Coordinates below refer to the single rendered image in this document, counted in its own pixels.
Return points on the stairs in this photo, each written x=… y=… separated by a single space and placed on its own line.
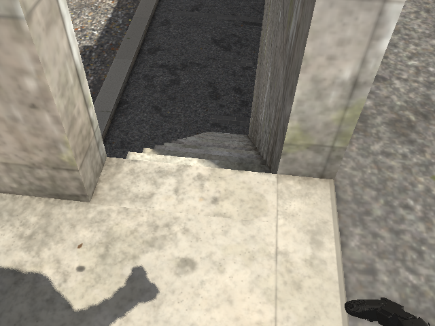
x=210 y=149

